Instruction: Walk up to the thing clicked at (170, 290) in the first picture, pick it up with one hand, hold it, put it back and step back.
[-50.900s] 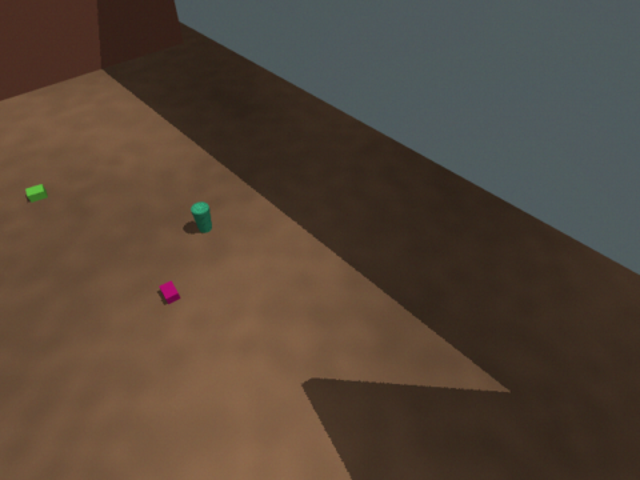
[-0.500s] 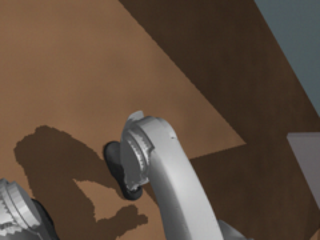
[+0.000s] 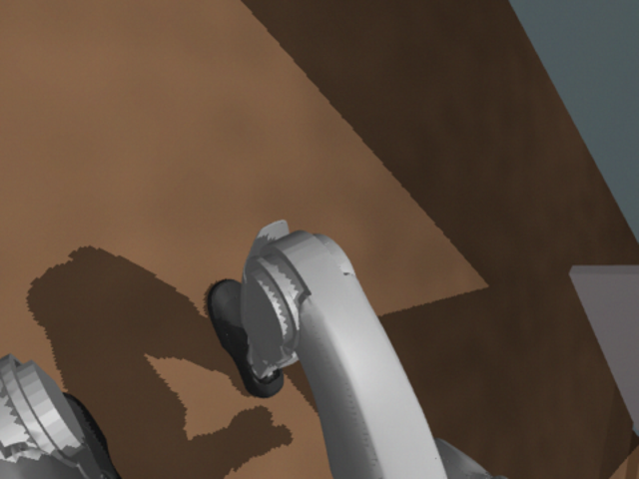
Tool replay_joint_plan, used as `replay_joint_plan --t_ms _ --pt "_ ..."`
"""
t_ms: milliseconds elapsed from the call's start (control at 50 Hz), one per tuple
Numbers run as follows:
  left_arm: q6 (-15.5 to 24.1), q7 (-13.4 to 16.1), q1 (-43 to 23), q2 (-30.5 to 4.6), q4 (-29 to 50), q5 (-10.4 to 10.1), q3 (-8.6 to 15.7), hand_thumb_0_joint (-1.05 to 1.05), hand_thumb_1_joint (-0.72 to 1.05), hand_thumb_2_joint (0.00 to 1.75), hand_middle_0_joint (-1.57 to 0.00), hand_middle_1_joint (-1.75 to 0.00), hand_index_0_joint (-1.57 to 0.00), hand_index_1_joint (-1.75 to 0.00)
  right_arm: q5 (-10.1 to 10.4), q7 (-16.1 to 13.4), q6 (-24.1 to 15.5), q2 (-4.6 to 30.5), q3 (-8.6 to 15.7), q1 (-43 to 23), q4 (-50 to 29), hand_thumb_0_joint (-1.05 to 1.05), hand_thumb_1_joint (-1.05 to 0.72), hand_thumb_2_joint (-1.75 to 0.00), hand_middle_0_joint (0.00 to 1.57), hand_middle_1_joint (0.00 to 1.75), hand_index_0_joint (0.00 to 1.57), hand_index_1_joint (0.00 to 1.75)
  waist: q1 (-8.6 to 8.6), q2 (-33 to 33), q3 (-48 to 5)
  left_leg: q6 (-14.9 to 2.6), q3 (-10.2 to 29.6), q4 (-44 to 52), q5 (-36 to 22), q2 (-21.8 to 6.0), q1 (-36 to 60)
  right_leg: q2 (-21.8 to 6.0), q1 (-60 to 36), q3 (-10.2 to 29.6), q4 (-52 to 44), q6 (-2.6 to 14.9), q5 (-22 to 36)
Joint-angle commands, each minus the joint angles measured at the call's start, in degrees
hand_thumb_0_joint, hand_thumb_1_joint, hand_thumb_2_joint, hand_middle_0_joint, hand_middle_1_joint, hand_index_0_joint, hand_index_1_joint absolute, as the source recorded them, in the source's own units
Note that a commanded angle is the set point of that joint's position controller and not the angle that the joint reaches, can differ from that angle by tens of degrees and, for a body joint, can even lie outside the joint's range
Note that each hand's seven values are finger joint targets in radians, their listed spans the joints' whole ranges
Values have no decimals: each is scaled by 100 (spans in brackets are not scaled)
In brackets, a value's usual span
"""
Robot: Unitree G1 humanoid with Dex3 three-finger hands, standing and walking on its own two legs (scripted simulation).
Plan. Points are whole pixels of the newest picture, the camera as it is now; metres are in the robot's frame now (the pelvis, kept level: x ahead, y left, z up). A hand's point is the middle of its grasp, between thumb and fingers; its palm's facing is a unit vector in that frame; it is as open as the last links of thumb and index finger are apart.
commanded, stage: withdraw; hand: left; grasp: from above
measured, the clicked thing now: out of the picture +0.48 +0.32 -0.30
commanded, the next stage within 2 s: home in 0.72 s
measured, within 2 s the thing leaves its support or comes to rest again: neither
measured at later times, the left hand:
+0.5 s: hand out of the picture +0.44 +0.33 -0.11, palm faces -0.45 -0.12 -0.89, open 13.6 cm
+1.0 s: hand out of the picture +0.47 +0.32 -0.15, palm faces -0.34 -0.13 -0.93, open 12.7 cm
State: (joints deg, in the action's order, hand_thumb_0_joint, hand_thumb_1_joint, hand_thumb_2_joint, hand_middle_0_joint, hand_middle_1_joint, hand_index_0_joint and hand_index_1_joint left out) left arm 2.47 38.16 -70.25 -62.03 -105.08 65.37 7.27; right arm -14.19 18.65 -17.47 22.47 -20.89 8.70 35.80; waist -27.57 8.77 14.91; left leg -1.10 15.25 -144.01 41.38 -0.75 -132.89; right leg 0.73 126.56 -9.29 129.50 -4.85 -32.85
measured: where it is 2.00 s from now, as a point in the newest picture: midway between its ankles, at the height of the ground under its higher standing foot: (183, 416)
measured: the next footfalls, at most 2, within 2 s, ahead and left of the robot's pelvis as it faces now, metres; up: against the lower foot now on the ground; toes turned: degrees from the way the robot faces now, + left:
none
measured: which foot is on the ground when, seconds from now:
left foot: down 0.00-1.00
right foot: down 0.00-1.00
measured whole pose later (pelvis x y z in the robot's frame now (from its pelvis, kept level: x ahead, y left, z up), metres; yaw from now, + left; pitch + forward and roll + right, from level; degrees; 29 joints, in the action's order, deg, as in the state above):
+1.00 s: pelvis +0.01 -0.02 +0.01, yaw +8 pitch +35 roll -8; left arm 3.9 21.6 -56.0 -41.5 -75.1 66.7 5.3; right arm -7.6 9.1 -3.3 16.1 -5.5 13.9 39.6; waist -16.9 -1.0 -1.1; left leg 0.4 7.6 -138.0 40.4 0.1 -133.3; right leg -1.5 131.4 -2.8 130.8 -2.9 -35.0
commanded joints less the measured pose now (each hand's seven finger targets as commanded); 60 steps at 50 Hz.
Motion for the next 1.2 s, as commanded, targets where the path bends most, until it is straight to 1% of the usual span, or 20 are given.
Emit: replay_joint_plan --t_ms 0,20,80,140,200,220,240,340,400,460,560,620,680,720,800,840,920,1000,1120,1180 --pt "43 109 -1479 -1133 1192 106 -40 0 -37 86 -25 -87 -25 -87 49 -68 60 2030 678 1311 231 0 -92 -91 20 30 20 30 -379 -3871 -4068 202 -488 1682 -1546 -233 3170 252 -2350 -702 -829 559 1446" --pt "65 84 -1500 -1297 1566 121 141 0 -39 87 -24 -88 -24 -88 65 -58 85 1934 690 1387 327 0 -92 -91 20 30 20 30 -243 -4158 -4378 240 -478 1736 -1743 -250 3324 234 -2424 -698 -794 580 1553" --pt "43 -199 -1117 -1140 2286 222 205 0 -44 91 -22 -90 -20 -91 159 -48 192 1819 965 1385 360 0 -92 -91 20 30 20 30 90 -4621 -4974 314 -530 1845 -2123 -225 3780 210 -2252 -668 -704 646 1642" --pt "4 -656 -735 -616 3111 208 117 0 -48 95 -18 -93 -16 -95 302 -15 394 1635 1269 1401 440 0 -92 -91 20 30 20 30 405 -4871 -5439 340 -652 1924 -2295 -178 4001 199 -2002 -563 -709 696 1595" --pt "-88 -1196 -82 196 3353 127 -256 0 -51 98 -15 -97 -13 -99 548 -46 683 1557 1608 1350 386 0 -92 -91 20 30 20 30 698 -4309 -5308 187 -902 1986 -1845 -67 3273 257 -1858 -378 -856 747 1322" --pt "-106 -1340 49 242 3484 125 -186 0 -50 98 -14 -97 -12 -99 587 -78 779 1519 1683 1442 416 0 -91 -91 20 30 20 30 758 -4051 -5332 144 -955 2031 -1772 -36 3070 242 -1897 -337 -902 749 1313" --pt "-101 -1521 79 583 3729 101 -385 0 -49 98 -14 -98 -13 -99 630 -98 881 1446 1747 1480 378 0 -91 -91 20 30 20 30 750 -3863 -5389 109 -991 2100 -1695 -18 2994 242 -1983 -287 -992 739 1287" --pt "17 -2231 -230 1284 3877 -21 -743 0 -49 99 -15 -98 -13 -100 765 -403 1298 1336 2023 1504 228 0 -91 -91 20 30 20 30 672 -2724 -4904 58 -846 2525 -880 92 2738 138 -1634 -172 -1334 771 575" --pt "174 -2384 -482 1164 3640 -4 -733 0 -45 96 -18 -96 -16 -98 794 -651 1418 1200 2027 1474 254 0 -91 -91 20 30 20 30 657 -2280 -4612 9 -917 2519 -406 142 2469 128 -1554 -34 -1458 745 106" --pt "398 -2380 -618 1118 3142 106 -792 0 -42 94 -19 -95 -18 -96 774 -899 1471 1039 1929 1302 211 0 -91 -90 20 30 20 30 634 -1734 -4114 -59 -1069 2429 55 215 1863 141 -1624 116 -1654 731 -515" --pt "759 -2138 -1256 942 2917 353 -896 0 -38 91 -21 -92 -21 -92 721 -1164 1406 957 1817 1166 149 0 -90 -90 20 30 20 30 655 -2003 -4568 -48 -1200 2308 -164 248 2050 81 -1645 174 -1480 688 -322" --pt "830 -1909 -1444 1036 2444 486 -999 0 -37 90 -22 -91 -22 -91 649 -1230 1352 981 1748 1220 160 0 -90 -90 20 30 20 30 485 -2241 -4517 -10 -1131 2288 -160 206 2284 87 -1460 119 -1306 692 -241" --pt "837 -1597 -1588 670 2218 649 -831 0 -34 87 -24 -90 -24 -89 558 -1287 1310 1000 1691 1284 171 0 -90 -90 20 30 20 30 564 -2384 -4748 0 -1247 2188 -366 220 2273 90 -1672 125 -1249 686 -106" --pt "775 -1373 -1705 217 2614 803 -458 0 -32 85 -25 -87 -26 -86 507 -1267 1236 1075 1699 1442 192 0 -90 -90 20 30 20 30 775 -3007 -5429 46 -1272 2137 -934 206 2848 35 -1651 -4 -1022 688 475" --pt "484 -1114 -851 310 3117 761 -142 0 -29 81 -27 -83 -29 -82 535 -1155 1215 1069 1864 1446 116 0 -90 -90 20 30 20 30 1034 -3658 -6250 147 -1267 2248 -1814 164 3591 3 -1735 -109 -699 747 1187" --pt "342 -1092 -975 122 3703 591 49 0 -19 83 -20 -67 -18 -66 585 -1115 1280 1088 1981 1500 121 0 -89 -90 20 30 20 30 1111 -3686 -6691 103 -1333 2225 -1956 169 3605 -11 -2017 -23 -753 751 1381" --pt "100 -1384 -784 367 4112 63 -14 0 2 77 -19 -48 -17 -49 664 -1059 1331 1000 2121 1656 217 0 -89 -90 20 30 20 30 1112 -3230 -6693 -19 -1421 2215 -1698 152 3312 22 -2429 107 -1076 697 1260" --pt "-64 -1903 145 856 4787 -586 -22 0 21 84 -20 -48 -19 -49 853 -1027 1430 937 2392 1863 244 0 -89 -90 20 30 20 30 1483 -3060 -7162 -18 -1491 2612 -1786 189 3526 -17 -2936 205 -1406 705 1262" --pt "-289 -2720 1690 1607 5924 -1773 -49 0 66 81 -18 -28 -18 -28 1203 -1129 1671 786 2628 1579 -68 0 -90 -90 20 30 20 30 1827 -2156 -6533 -82 -1348 3375 -1388 196 3499 -38 -3196 298 -2097 701 928" --pt "-369 -3076 2347 2169 6445 -2358 -258 0 90 90 -20 -30 -20 -30 1292 -1228 1730 691 2655 1274 -284 0 -90 -90 20 30 20 30 1810 -1633 -5920 -99 -1239 3747 -991 192 3406 -39 -3255 345 -2522 695 581"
